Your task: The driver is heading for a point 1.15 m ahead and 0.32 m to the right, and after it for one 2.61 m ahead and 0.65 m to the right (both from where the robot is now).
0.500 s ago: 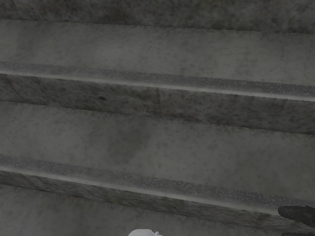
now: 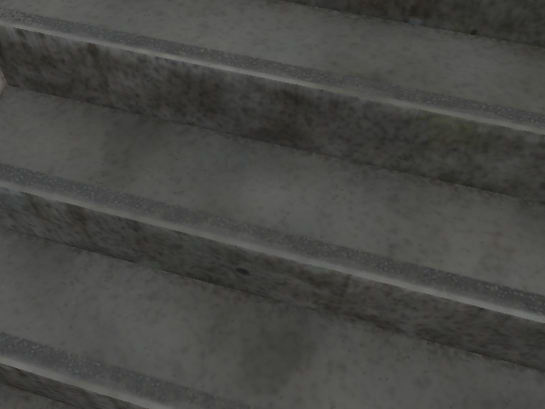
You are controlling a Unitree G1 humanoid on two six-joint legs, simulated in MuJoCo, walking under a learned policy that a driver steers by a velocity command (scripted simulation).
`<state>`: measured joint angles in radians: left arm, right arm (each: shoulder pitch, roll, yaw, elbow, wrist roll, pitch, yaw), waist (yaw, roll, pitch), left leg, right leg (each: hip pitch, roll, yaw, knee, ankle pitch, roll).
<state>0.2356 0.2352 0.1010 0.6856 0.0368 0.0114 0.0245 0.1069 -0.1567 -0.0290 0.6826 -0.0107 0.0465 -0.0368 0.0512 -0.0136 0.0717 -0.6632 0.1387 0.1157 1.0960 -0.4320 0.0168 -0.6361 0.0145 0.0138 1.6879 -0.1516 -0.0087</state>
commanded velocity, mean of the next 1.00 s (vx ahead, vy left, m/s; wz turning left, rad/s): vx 0.31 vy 0.00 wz -0.45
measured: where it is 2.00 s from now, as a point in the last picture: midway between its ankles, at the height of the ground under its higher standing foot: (378, 23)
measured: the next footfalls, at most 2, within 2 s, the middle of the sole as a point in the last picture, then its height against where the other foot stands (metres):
right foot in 0.36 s outside the picture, level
left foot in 0.96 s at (286, 363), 0.17 m higher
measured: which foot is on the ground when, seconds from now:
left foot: down 0.00-0.36, up 0.38-0.94, down 0.96-1.00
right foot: up 0.00-0.34, down 0.36-0.94, up 0.96-1.00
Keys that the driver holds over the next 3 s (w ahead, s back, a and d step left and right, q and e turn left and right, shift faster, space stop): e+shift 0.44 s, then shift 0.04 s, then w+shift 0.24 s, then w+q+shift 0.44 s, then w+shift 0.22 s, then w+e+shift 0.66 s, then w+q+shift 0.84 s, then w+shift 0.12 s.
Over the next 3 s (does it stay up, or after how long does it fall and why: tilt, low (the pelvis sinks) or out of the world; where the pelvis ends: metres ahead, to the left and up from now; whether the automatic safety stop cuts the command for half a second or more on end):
stays up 1.98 -0.57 0.75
